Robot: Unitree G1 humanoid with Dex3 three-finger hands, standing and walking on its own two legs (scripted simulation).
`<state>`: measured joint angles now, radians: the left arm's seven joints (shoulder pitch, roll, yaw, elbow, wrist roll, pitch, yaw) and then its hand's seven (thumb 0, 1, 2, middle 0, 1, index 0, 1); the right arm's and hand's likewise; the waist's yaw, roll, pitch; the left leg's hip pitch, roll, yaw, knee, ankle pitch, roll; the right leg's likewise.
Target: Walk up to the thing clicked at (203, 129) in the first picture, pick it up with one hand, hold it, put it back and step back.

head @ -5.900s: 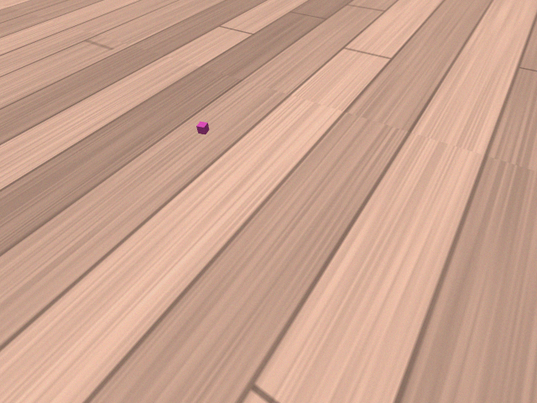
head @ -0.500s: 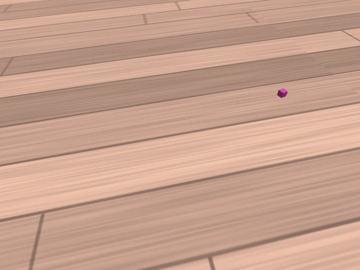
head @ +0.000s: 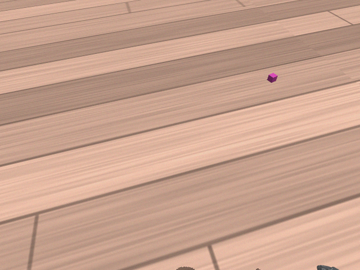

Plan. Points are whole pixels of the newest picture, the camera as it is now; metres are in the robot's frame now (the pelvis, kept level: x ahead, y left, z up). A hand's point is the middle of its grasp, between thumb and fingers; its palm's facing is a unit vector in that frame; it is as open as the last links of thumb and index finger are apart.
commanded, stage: walk up
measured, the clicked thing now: (272, 77) +1.73 -0.74 -0.75
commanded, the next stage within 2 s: stand in 1.54 s
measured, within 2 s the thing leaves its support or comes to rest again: neither
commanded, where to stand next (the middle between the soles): +0.04 +0.01 m, yaw -24 degrees
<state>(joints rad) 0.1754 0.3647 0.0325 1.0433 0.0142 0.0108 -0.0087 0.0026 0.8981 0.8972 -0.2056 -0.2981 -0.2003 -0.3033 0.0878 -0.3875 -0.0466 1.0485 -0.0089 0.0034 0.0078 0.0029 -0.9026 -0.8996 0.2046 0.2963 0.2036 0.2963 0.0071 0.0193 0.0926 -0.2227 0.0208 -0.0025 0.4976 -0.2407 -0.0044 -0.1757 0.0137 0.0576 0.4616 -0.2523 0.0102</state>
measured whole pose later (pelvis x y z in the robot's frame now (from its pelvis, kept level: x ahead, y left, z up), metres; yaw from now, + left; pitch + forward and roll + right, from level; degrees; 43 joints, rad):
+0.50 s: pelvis -0.01 -0.01 -0.01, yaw -14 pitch -2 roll +0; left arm 0.26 0.37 0.04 0.86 0.03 -0.01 0.01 0.00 0.90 0.90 -0.21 -0.30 -0.20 -0.30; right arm 0.15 -0.40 -0.06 0.88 -0.01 0.06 0.01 0.00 -0.90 -0.90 0.20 0.30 0.20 0.30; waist 0.01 0.05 0.15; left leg -0.39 0.04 -0.01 0.98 -0.52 0.00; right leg -0.26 0.04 0.05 0.63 -0.32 -0.03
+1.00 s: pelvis -0.02 +0.00 -0.01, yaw -22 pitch -3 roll +0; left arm 0.19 0.38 0.03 0.91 0.03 -0.02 0.00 0.00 0.90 0.90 -0.20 -0.30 -0.20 -0.30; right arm 0.16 -0.40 -0.04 0.91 -0.01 0.03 0.00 0.00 -0.90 -0.90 0.20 0.30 0.20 0.30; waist -0.01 0.04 0.12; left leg -0.30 0.06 -0.01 0.78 -0.51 0.01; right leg -0.26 0.04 0.04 0.64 -0.33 -0.02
